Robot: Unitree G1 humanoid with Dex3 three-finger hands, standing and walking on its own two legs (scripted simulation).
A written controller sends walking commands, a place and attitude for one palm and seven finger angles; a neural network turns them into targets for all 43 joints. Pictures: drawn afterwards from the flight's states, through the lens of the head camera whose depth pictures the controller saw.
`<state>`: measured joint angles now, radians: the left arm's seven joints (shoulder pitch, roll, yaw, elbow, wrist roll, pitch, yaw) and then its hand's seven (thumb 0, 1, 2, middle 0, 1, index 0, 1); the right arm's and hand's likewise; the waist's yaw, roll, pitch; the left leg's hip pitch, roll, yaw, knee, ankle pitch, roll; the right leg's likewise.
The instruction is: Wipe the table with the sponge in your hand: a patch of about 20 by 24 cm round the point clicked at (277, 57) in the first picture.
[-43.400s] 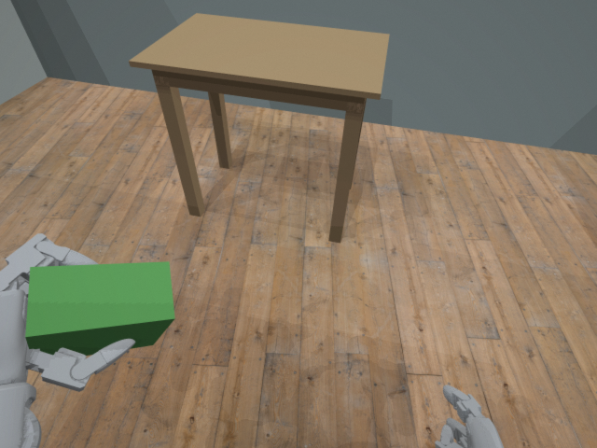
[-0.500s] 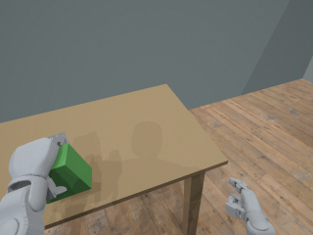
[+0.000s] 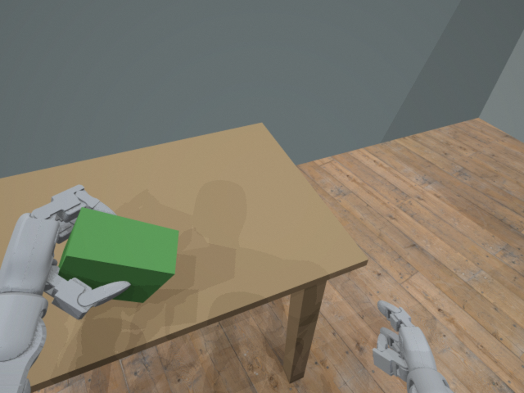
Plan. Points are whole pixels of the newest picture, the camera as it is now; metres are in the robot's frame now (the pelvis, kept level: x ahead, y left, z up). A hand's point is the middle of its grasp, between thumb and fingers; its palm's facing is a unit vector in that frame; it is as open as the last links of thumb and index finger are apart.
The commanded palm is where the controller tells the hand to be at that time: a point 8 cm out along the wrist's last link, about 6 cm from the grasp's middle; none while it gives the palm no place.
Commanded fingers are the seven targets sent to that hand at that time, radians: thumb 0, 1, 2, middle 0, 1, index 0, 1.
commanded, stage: step back with the hand held close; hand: left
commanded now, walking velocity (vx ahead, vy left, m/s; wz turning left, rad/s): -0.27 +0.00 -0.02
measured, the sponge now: (131, 263) +0.23 +0.21 +0.14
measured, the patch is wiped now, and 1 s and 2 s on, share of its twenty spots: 1.00 1.00 1.00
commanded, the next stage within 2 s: stop stepping back and stand still in 1.32 s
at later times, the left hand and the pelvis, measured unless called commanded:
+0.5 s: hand (25, 275) +0.17 +0.29 +0.19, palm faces +0.40 -0.80 -0.44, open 10.2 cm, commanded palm +0.12 +0.32 +0.20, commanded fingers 0.00 0.10 1.30 -1.20 -1.60 -1.20 -1.60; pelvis -0.04 +0.04 -0.01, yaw -1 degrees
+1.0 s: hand out of the picture +0.09 +0.28 +0.20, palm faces +0.39 -0.84 -0.36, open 10.2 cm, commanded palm +0.04 +0.32 +0.20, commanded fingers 0.00 0.10 1.30 -1.20 -1.60 -1.20 -1.60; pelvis -0.13 +0.05 -0.01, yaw -3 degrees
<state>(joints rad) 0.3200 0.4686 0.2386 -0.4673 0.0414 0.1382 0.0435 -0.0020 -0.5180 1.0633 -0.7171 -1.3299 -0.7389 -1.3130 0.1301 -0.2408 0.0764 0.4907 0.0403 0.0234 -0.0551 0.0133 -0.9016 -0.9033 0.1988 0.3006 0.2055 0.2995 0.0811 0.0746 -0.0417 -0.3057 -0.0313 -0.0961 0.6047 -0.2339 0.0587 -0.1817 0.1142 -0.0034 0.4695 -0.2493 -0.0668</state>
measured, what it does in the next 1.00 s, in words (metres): walks backwards: right foot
